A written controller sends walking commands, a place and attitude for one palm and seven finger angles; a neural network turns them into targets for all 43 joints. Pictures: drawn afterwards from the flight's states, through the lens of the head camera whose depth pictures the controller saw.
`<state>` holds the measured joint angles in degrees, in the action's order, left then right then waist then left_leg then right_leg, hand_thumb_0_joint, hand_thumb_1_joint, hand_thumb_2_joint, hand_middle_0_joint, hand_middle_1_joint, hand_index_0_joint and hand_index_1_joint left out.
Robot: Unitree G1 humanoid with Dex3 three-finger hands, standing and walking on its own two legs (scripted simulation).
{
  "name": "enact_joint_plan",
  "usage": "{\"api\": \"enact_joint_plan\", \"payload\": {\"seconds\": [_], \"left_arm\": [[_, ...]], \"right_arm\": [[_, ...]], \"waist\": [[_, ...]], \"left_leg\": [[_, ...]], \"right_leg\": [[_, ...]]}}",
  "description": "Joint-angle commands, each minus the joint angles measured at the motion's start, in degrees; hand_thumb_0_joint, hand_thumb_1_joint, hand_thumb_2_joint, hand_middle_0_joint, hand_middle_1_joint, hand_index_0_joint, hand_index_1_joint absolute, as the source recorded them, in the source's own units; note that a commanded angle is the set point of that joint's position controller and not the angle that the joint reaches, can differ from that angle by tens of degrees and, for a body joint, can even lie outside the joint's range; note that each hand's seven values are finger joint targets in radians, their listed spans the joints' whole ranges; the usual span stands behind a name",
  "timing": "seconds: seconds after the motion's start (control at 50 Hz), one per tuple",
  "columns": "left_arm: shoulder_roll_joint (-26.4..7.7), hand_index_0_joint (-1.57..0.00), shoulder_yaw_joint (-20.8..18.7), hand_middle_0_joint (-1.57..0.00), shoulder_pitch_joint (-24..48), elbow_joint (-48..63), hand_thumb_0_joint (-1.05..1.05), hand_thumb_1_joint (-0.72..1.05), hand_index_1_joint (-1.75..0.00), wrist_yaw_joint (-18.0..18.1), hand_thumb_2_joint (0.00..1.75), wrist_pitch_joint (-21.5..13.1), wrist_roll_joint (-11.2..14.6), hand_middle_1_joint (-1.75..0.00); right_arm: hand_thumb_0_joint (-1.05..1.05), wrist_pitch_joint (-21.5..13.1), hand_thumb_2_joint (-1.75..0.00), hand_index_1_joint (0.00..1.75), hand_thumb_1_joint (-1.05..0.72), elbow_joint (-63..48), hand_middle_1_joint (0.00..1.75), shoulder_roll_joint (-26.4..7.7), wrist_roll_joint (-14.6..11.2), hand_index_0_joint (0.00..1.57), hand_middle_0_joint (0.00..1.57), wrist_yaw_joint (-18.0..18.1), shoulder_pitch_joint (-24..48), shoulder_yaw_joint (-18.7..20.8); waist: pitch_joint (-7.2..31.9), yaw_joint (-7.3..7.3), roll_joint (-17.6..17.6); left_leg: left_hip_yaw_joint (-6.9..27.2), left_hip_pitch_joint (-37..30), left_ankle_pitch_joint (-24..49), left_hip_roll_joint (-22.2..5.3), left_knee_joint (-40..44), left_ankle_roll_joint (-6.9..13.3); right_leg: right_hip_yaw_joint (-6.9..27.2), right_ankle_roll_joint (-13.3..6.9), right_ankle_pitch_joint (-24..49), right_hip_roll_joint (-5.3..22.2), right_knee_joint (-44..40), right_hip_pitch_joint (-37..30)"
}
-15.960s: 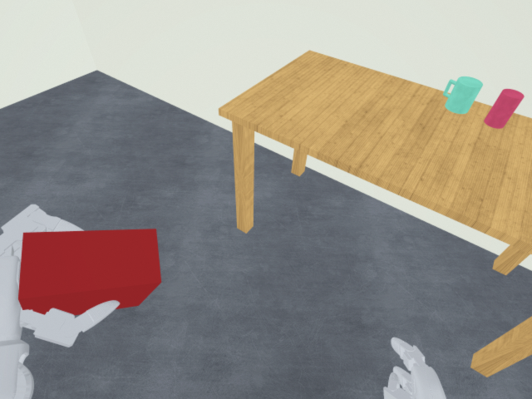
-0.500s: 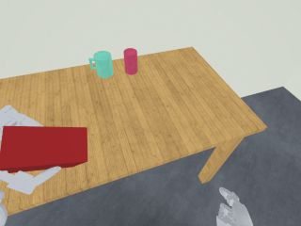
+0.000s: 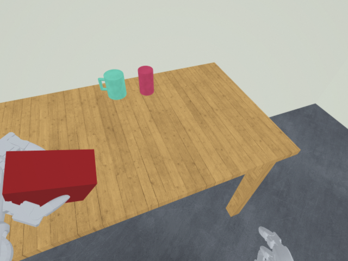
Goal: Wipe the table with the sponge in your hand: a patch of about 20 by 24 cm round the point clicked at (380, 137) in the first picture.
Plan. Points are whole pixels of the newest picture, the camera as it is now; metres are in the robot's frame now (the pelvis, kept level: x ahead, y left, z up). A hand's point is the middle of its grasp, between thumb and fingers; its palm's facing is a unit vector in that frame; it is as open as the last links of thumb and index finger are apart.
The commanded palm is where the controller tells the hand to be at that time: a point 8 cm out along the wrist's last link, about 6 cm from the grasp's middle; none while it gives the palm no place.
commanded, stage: shuffle to correct the standing spot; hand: left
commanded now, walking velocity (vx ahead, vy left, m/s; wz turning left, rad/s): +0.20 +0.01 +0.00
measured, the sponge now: (64, 179) +0.23 +0.22 +0.13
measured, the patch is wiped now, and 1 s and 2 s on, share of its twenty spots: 0.00 0.00 0.00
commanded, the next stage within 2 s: come to a stop and stand still in 0.28 s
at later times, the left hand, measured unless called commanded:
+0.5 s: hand (42, 160) +0.25 +0.26 +0.15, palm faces +0.37 -0.84 -0.39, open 10.3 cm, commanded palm +0.19 +0.30 +0.18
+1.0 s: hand (26, 208) +0.17 +0.26 +0.13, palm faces +0.22 -0.88 -0.42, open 10.3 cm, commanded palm +0.12 +0.31 +0.18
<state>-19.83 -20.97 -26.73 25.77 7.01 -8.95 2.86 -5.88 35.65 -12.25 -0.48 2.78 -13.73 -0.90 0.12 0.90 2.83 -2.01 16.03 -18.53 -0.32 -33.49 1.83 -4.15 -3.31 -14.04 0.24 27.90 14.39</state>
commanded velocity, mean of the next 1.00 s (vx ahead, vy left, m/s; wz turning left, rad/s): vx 0.06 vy -0.02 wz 0.00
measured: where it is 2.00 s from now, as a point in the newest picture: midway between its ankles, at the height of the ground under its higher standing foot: outside the picture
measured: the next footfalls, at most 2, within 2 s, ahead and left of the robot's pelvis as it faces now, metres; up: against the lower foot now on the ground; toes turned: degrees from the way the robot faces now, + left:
right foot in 1.92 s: -0.01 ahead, -0.04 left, +0.00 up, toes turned +1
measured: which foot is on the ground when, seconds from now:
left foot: down 0.00-1.00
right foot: down 0.00-1.00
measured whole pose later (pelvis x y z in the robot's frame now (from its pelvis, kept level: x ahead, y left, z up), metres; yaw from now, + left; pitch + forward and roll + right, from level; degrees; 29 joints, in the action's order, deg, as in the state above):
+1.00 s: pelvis -0.04 +0.03 +0.00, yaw +0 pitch -3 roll -1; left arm -23.3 -17.6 -28.6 25.0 2.1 -11.3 2.5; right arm -7.0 32.6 -10.9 -1.5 1.8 -13.7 -1.0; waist -5.1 -0.3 2.4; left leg -2.9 13.5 -11.4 -1.3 -27.9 0.7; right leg -3.7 -0.9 -9.8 0.2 25.7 13.0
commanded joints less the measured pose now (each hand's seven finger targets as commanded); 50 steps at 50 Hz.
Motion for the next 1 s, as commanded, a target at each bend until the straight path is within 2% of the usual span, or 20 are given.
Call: {"api": "enact_joint_plan", "payload": {"seconds": [0.0,0.04,0.06,0.08,0.16,0.2,0.28,0.36,0.46,0.58,0.6,0.62,0.64,0.72,0.78,0.86,0.9,0.92,0.94,0.98], "left_arm": [[-9.7,-1.2,-3.2,-1.2,7.2,15.7,0.0,0.1,-1.6,1.8,1.3,-4.9,-0.6,-1.6],[-10.6,-1.2,-4.7,-1.2,5.2,15.6,0.0,0.1,-1.6,0.9,1.3,-4.5,-0.6,-1.6],[-12.5,-1.2,-6.2,-1.2,5.1,16.6,0.0,0.1,-1.6,0.9,1.3,-4.4,-0.7,-1.6],[-13.8,-1.2,-8.0,-1.2,4.6,16.6,0.0,0.1,-1.6,0.7,1.3,-4.4,-0.8,-1.6],[-13.2,-1.2,-9.2,-1.2,0.3,15.8,0.0,0.1,-1.6,0.6,1.3,-4.7,0.9,-1.6],[-12.5,-1.2,-9.3,-1.2,-0.7,15.4,0.0,0.1,-1.6,0.8,1.3,-4.4,1.7,-1.6],[-11.5,-1.2,-7.7,-1.2,0.7,15.4,0.0,0.1,-1.6,0.4,1.3,-4.4,0.9,-1.6],[-11.1,-1.2,-5.8,-1.2,4.9,15.7,0.0,0.1,-1.6,-0.2,1.3,-3.7,0.1,-1.6],[-11.2,-1.2,-5.6,-1.2,3.7,17.4,0.0,0.1,-1.6,-0.1,1.3,-3.0,1.2,-1.6],[-11.6,-1.2,-6.8,-1.2,0.8,17.4,0.0,0.1,-1.6,0.3,1.3,-2.8,1.9,-1.6],[-51.6,-1.2,-38.5,-1.2,55.5,24.2,0.0,0.1,-1.6,0.4,1.3,-7.0,-6.7,-1.6],[-33.5,-1.2,-25.5,-1.2,44.8,3.3,0.0,0.1,-1.6,-0.4,1.3,-5.0,-2.3,-1.6],[-21.6,-1.2,-15.9,-1.2,31.0,5.1,0.0,0.1,-1.6,-1.1,1.3,-5.6,-1.3,-1.6],[-6.0,-1.2,-2.3,-1.2,8.1,1.0,0.0,0.1,-1.6,-4.2,1.3,-5.3,1.0,-1.6],[-7.0,-1.2,0.3,-1.2,4.4,10.3,0.0,0.1,-1.6,-4.5,1.3,-5.4,0.6,-1.6],[-16.1,-1.2,-10.3,-1.2,4.1,11.3,0.0,0.1,-1.6,-2.0,1.3,-5.9,0.7,-1.6],[-16.8,-1.2,-12.0,-1.2,6.2,12.4,0.0,0.1,-1.6,-1.8,1.3,-6.8,1.2,-1.6],[-20.4,-1.2,-14.6,-1.2,8.5,15.5,0.0,0.1,-1.6,-1.1,1.3,-7.2,1.0,-1.6],[-15.8,-1.2,-10.7,-1.2,8.5,14.5,0.0,0.1,-1.6,-1.3,1.3,-7.6,1.3,-1.6],[-15.9,-1.2,-9.9,-1.2,10.9,15.1,0.0,0.1,-1.6,-1.2,1.3,-8.1,0.7,-1.6]], "right_arm": [[0.0,-4.3,-0.9,0.3,-0.9,-9.7,0.3,-6.6,0.3,0.2,0.2,0.9,7.5,3.6],[0.0,-3.3,-0.9,0.3,-0.9,-10.2,0.3,-7.7,-0.9,0.2,0.2,0.4,8.1,4.3],[0.0,-3.1,-0.9,0.3,-0.9,-10.6,0.3,-6.7,-0.5,0.2,0.2,0.3,9.3,3.5],[0.0,-3.0,-0.9,0.3,-0.9,-10.5,0.3,-6.1,-0.3,0.2,0.2,0.3,9.6,2.8],[0.0,-2.9,-0.9,0.3,-0.9,-10.5,0.3,-5.8,-0.9,0.2,0.2,0.3,6.7,3.9],[0.0,-2.6,-0.9,0.3,-0.9,-10.4,0.3,-5.6,-0.8,0.2,0.2,0.2,5.4,3.8],[0.0,-2.7,-0.9,0.3,-0.9,-10.3,0.3,-6.4,-0.4,0.2,0.2,0.5,6.7,3.2],[0.0,-3.1,-0.9,0.3,-0.9,-10.3,0.3,-6.2,-0.2,0.2,0.2,0.4,6.7,2.9],[0.0,-3.2,-0.9,0.3,-0.9,-10.8,0.3,-6.4,-0.5,0.2,0.2,-0.1,6.7,3.1],[0.0,-1.9,-0.9,0.3,-0.9,-11.0,0.3,-5.9,-0.2,0.2,0.2,-0.2,7.9,2.3],[0.0,-5.4,-0.9,0.3,-0.9,-8.9,0.3,-7.5,2.0,0.2,0.2,-0.3,-1.8,5.5],[0.0,-3.8,-0.9,0.3,-0.9,-4.9,0.3,-4.9,0.1,0.2,0.2,-0.6,4.1,5.0],[0.0,-3.4,-0.9,0.3,-0.9,-7.6,0.3,-4.4,0.3,0.2,0.2,-1.1,3.6,4.1],[0.0,-4.8,-0.9,0.3,-0.9,-10.0,0.3,-6.3,-1.3,0.2,0.2,-4.0,5.5,4.4],[0.0,-4.7,-0.9,0.3,-0.9,-12.5,0.3,-6.3,-1.5,0.2,0.2,-5.0,7.1,3.6],[0.0,-4.1,-0.9,0.3,-0.9,-13.4,0.3,-6.0,-1.1,0.2,0.2,-2.2,8.8,2.8],[0.0,-4.2,-0.9,0.3,-0.9,-13.6,0.3,-5.3,-1.0,0.2,0.2,-0.8,8.7,2.3],[0.0,-4.2,-0.9,0.3,-0.9,-13.3,0.3,-5.8,-1.1,0.2,0.2,-0.2,8.7,2.1],[0.0,-4.3,-0.9,0.3,-0.9,-13.5,0.3,-5.0,-0.9,0.2,0.2,0.1,7.8,1.8],[0.0,-5.4,-0.9,0.3,-0.9,-13.3,0.3,-5.2,-0.9,0.2,0.2,0.4,6.6,1.8]], "waist": [[6.4,0.11,-12.5],[5.4,0.61,-7.1],[3.4,-0.01,-11.6],[1.2,0.12,-11.7],[4.5,-1.14,1.4],[7.3,-1.48,0.3],[8.5,-1.28,-12.3],[7.1,-1.09,-9.6],[10.6,-1.07,-3.0],[8.1,-0.86,-7.5],[1.1,2.85,1.4],[3.8,0.53,-10.0],[6.6,-0.34,-8.1],[12.9,1.54,-9.2],[8.4,1.94,-3.0],[3.8,1.53,3.7],[1.7,0.81,0.7],[1.3,0.62,-3.9],[1.5,0.22,-7.7],[1.1,0.49,-13.4]], "left_leg": [[10.2,-12.0,19.9,-7.6,11.4,3.9],[10.4,-7.8,24.6,-9.2,9.6,4.4],[11.2,-0.8,18.2,-8.4,9.9,4.3],[10.4,4.5,11.0,-7.5,10.8,3.9],[2.7,2.7,9.1,-0.9,-0.1,0.7],[1.0,-0.6,10.5,-0.8,0.8,0.0],[9.6,-7.4,27.1,-7.4,8.4,2.9],[9.5,-10.3,36.6,-8.3,6.7,2.6],[4.3,-6.6,37.5,-3.7,0.7,-0.5],[5.4,-5.4,30.7,-4.8,6.5,-0.6],[-2.2,6.1,22.4,-3.3,-3.3,-0.9],[0.3,-1.9,17.3,-2.9,0.9,-2.0],[1.0,-6.2,22.1,-2.5,4.1,-2.2],[0.4,-14.4,32.4,-3.9,5.0,0.9],[2.1,-6.3,28.1,-5.2,7.5,0.4],[3.4,-1.9,8.8,-3.5,10.4,-0.6],[4.1,-1.6,2.6,-3.0,11.0,-0.6],[4.6,-1.9,0.7,-3.5,12.1,-0.4],[4.9,-0.1,-2.7,-3.9,13.4,0.0],[5.3,3.6,-9.0,-4.2,14.9,0.4]], "right_leg": [[4.3,0.8,5.9,3.0,5.4,1.3],[2.8,2.5,2.8,1.1,5.4,0.1],[1.9,2.1,2.2,1.7,1.7,-3.3],[1.9,1.7,1.6,2.0,-0.9,-6.6],[11.7,-3.3,6.3,8.6,-5.9,-7.0],[11.6,-4.2,10.7,9.9,-4.4,-7.5],[1.2,1.2,13.4,1.3,5.9,-3.6],[-0.5,1.4,10.3,0.4,1.9,-2.5],[4.0,-1.0,34.9,4.8,0.4,-12.3],[4.1,1.0,25.8,4.4,-2.8,-11.1],[8.8,3.8,27.4,3.9,-6.5,-7.1],[10.1,-4.2,25.6,9.2,-5.1,-4.6],[10.7,-2.8,32.0,7.3,-2.4,-7.8],[5.6,3.9,29.1,4.1,1.2,-7.0],[3.6,4.3,21.4,4.4,-2.1,-10.1],[4.7,2.3,5.7,5.0,-7.5,-5.9],[7.0,1.5,-1.7,5.6,-10.0,-2.3],[7.1,1.4,-3.0,5.3,-9.7,-1.2],[6.6,1.5,-4.2,5.1,-9.2,-2.3],[7.3,1.6,-5.3,4.3,-8.5,-4.3]]}}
